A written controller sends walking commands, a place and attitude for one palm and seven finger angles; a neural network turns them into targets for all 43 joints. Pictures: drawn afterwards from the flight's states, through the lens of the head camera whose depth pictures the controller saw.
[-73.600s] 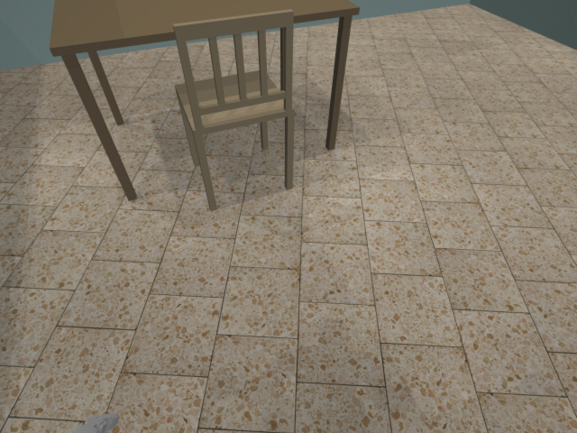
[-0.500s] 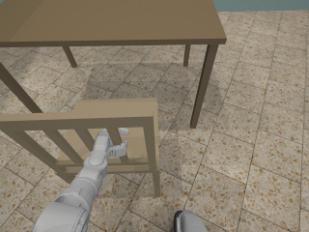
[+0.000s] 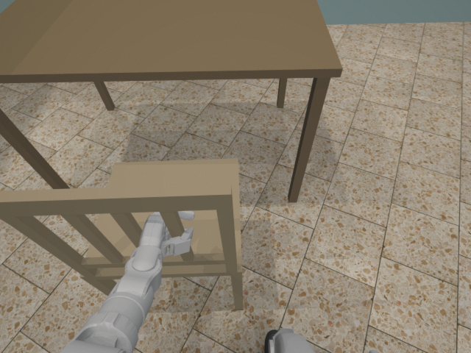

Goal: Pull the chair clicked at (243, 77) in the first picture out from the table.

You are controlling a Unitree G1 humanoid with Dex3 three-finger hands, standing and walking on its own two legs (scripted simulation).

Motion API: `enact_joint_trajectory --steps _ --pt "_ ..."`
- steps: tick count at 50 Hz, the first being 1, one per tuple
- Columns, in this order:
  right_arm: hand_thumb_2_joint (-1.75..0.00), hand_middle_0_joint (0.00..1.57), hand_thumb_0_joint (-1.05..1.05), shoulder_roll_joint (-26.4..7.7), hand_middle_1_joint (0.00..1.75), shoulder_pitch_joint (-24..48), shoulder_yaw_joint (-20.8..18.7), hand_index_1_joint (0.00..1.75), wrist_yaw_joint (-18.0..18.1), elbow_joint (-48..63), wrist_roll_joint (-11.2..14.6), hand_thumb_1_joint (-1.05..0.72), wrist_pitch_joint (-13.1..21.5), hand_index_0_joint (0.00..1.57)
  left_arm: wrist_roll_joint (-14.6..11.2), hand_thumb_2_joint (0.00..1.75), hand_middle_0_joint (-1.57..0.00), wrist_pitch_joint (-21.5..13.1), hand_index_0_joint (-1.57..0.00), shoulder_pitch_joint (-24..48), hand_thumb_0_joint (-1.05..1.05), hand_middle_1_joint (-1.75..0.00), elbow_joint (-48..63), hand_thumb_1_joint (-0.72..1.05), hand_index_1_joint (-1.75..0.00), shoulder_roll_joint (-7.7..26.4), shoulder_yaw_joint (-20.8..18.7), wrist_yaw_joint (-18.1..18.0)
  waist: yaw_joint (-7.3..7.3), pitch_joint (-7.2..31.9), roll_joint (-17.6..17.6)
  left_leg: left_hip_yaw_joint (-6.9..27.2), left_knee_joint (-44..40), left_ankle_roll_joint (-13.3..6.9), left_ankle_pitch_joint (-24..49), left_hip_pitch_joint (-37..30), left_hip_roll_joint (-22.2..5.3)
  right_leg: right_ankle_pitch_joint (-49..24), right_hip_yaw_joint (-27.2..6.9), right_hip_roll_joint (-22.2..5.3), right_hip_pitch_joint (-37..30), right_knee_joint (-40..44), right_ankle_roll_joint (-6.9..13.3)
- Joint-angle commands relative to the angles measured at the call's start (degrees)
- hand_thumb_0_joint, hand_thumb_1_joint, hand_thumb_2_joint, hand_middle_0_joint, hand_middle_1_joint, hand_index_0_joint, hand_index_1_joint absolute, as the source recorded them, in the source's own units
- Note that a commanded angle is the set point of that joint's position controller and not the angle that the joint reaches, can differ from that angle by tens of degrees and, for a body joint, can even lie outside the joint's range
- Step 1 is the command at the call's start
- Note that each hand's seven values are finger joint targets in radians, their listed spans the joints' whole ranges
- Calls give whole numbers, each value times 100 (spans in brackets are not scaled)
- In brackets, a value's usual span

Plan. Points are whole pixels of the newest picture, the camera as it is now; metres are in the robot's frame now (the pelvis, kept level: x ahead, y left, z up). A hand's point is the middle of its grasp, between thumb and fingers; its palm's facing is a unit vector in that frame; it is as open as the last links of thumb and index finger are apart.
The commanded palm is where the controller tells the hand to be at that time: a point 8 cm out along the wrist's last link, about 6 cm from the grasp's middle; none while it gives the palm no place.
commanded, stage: stop walking, hand still on the chair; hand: left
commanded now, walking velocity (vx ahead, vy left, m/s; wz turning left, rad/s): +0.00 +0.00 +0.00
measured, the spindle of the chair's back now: (138, 237) +0.35 +0.22 -0.08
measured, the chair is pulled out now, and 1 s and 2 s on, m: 0.28 0.29 0.29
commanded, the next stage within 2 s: open the thumb and straighten the fingers in 0.66 s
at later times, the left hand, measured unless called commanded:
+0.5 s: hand (183, 239) +0.33 +0.12 -0.05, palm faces -0.05 -0.99 -0.16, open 5.7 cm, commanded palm +0.31 +0.17 -0.03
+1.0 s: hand (176, 238) +0.33 +0.13 -0.05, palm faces -0.06 -0.99 -0.15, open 7.8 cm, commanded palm +0.31 +0.18 -0.03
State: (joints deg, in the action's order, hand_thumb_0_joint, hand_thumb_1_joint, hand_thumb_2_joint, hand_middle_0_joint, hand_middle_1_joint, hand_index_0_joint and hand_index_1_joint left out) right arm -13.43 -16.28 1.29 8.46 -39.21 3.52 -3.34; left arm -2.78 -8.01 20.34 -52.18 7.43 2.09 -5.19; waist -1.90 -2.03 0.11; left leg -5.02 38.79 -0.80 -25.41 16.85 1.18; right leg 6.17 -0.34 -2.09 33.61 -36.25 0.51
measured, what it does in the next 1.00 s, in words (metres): stands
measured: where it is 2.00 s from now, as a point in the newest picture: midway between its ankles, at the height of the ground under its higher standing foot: outside the picture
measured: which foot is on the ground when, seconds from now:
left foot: down 0.00-1.00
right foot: down 0.00-1.00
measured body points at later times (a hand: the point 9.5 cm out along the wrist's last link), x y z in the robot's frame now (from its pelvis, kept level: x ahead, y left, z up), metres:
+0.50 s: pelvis +0.05 +0.01 +0.01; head +0.08 +0.00 +0.46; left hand +0.33 +0.17 -0.04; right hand +0.21 -0.23 -0.09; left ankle -0.05 +0.11 -0.71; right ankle +0.13 -0.11 -0.71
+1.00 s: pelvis +0.04 +0.02 +0.00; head +0.09 +0.02 +0.45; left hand +0.33 +0.18 -0.03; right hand +0.18 -0.23 -0.11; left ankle -0.05 +0.11 -0.71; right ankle +0.13 -0.11 -0.71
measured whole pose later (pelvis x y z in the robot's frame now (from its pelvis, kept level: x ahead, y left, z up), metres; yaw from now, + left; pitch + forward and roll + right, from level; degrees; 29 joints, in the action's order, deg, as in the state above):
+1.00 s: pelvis +0.04 +0.02 +0.00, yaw +4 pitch +9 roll +0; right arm -14.0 -13.3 0.0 -0.3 -37.9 2.0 1.5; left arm -1.1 -2.5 7.2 -31.7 7.8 6.9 -4.2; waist -2.5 3.7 0.4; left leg -1.1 38.7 -1.2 -27.1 20.4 1.2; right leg 9.0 3.5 -3.3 35.4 -35.7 -0.3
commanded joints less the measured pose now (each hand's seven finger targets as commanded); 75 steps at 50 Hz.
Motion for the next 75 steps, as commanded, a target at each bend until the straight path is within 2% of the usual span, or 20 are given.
enact_joint_trajectory --steps 1,5,9,11,22,33,38,39,40,42,45,48,49,50,51,54,57,60,68,75 --pt "-90 20 0 -724 30 121 -261 30 76 688 -43 -90 262 20 113 90 -50 -312 -50 1591 0 -145 1434 90 -145 842 -178 -81 163 1696 -599 576 -1037 -124 -399 268 -463 837 -914 -598 -2002 1000 112" --pt "-90 20 0 -688 30 309 -258 30 70 701 -71 -90 326 20 123 90 -50 -293 -50 1384 0 -145 1793 90 -145 757 -90 -89 147 1831 -53 586 -1223 -97 738 -70 -661 -528 -556 -497 -2401 605 86" --pt "-90 20 0 -650 30 371 -264 30 20 731 -99 -90 330 20 145 90 -50 -228 -50 1019 0 -145 2038 90 -145 601 33 -70 134 1915 -249 528 -1142 36 1923 -359 -745 -1855 -423 -514 -2682 355 149" --pt "-90 20 0 -653 30 405 -262 30 8 709 -121 -90 344 20 148 90 -50 -186 -50 853 0 -145 2145 90 -145 560 97 -84 103 1850 -31 481 -1160 88 2392 -528 -774 -2287 -395 -530 -2747 349 167" --pt "-90 20 0 -603 30 633 -220 30 -115 838 -178 -90 260 20 155 90 -50 -76 -50 232 0 -145 2473 90 -145 371 242 -106 125 1547 31 426 -1485 96 2012 -595 -750 -1761 -374 -456 -2914 632 180" --pt "-90 20 0 -600 30 686 -223 30 -142 852 -204 -90 241 20 169 90 -50 -78 -50 -61 0 -145 2761 90 -145 393 238 -141 120 1595 23 437 -1489 125 2583 -800 -825 -2107 -311 -468 -3005 576 215" --pt "-90 20 0 -610 30 688 -227 30 -136 858 -216 -90 239 20 152 90 -50 -97 -50 -427 0 -145 2764 90 -145 498 98 -173 163 1431 -66 471 -1613 84 2109 -629 -808 -1679 -329 -454 -2986 675 198" --pt "-90 20 0 -698 30 735 -243 30 -382 816 2 -90 346 20 -69 84 -50 192 -50 -776 0 -145 1937 78 -145 -310 689 -61 -136 995 -792 351 -1260 146 2240 635 -327 -1240 362 -179 -2418 626 119" --pt "-90 20 0 -770 30 704 -271 30 -484 816 14 -90 396 20 -120 78 -50 234 -50 -548 0 -145 2156 66 -145 -105 522 -36 -69 1096 -976 334 -1124 141 2150 823 -318 -1086 311 -171 -2503 575 166" --pt "-90 20 0 -783 30 650 -364 30 -588 820 -41 -90 532 20 -61 67 -50 127 -50 8 0 -145 2988 42 -145 561 12 -40 -63 1610 -423 319 -956 145 2051 868 -172 -1033 197 -133 -2395 432 136" --pt "-90 20 0 -716 30 488 -374 30 -777 795 -116 -90 704 20 194 49 -50 120 -50 34 0 -145 3308 5 -145 348 341 20 -94 2048 396 346 -658 323 2760 820 -151 -1203 268 -129 -2072 133 190" --pt "-90 20 0 -756 30 388 -390 30 -893 788 -138 -90 719 20 235 32 -50 287 -50 115 0 -145 3182 -31 -145 214 430 94 -171 2222 352 415 -453 353 2568 1026 -145 -787 351 -71 -1630 -67 159" --pt "-90 20 0 -779 30 392 -393 30 -909 815 -139 -90 718 20 212 26 -47 367 -47 171 0 -138 3116 -43 -138 224 373 97 -178 2209 237 454 -431 365 2404 1147 -137 -621 386 -53 -1540 -128 157" --pt "-90 20 0 -844 30 435 -415 30 -913 901 -126 -90 706 20 156 20 -45 440 -45 -66 0 -130 3222 -55 -130 565 2 82 -55 2353 43 461 -448 341 2312 1234 -134 -558 378 -41 -1681 -134 168" --pt "-90 20 0 -832 30 491 -393 30 -915 960 -125 -90 700 20 95 20 -43 526 -43 -35 0 -123 3267 -55 -123 325 201 119 -108 2387 24 435 -444 310 2056 1356 -98 -439 377 -36 -1688 -155 142" --pt "-90 20 0 -893 30 551 -379 30 -878 1064 -111 -90 692 20 -32 20 -35 707 -35 307 0 -101 3304 -55 -101 316 138 160 -166 2275 -392 508 -383 233 1512 1748 -79 -24 390 -13 -1531 -274 104" --pt "-90 20 0 -916 30 563 -359 30 -851 1153 -110 -90 703 20 -67 20 -27 792 -27 415 0 -80 3395 -55 -80 236 224 219 -177 2207 -237 535 -272 216 1330 1850 -64 241 386 -13 -1299 -382 94" --pt "-90 20 0 -964 30 535 -356 30 -803 1204 -116 -90 695 20 -41 20 -20 868 -20 491 0 -58 3426 -55 -58 634 -141 224 -129 2316 -360 516 -165 164 1158 2060 -26 312 317 -18 -1397 -460 83" --pt "-90 20 0 -921 30 497 -315 30 -737 1369 -116 -90 729 20 -50 20 0 1053 0 207 0 0 3615 -55 0 643 -191 329 -84 2418 -289 434 21 89 1009 2342 21 272 231 -72 -1539 -545 40" --pt "-90 20 0 -918 30 417 -341 30 -681 1466 -125 -90 805 20 -56 20 0 1121 0 -64 0 0 4092 -55 0 685 -157 399 -150 2670 -256 400 191 71 1216 2357 37 -192 185 -114 -1798 -612 31"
